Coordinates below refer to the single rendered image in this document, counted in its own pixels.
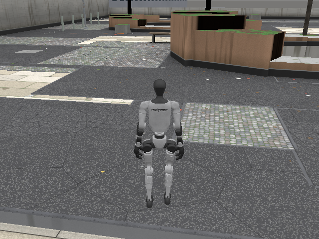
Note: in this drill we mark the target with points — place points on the robot right forearm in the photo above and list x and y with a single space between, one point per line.
179 136

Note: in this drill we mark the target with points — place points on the right robot shin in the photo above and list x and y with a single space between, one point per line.
168 182

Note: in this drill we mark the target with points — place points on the robot left hand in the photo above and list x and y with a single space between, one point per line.
137 153

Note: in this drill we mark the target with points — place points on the robot left forearm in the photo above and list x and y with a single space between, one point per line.
139 136

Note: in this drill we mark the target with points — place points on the robot right upper arm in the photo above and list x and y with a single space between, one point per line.
176 114

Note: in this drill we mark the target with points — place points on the robot left upper arm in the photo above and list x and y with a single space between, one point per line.
142 114

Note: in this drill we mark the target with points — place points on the robot right thigh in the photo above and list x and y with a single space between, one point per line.
170 146

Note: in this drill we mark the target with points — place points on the robot right hand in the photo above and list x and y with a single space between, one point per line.
181 152

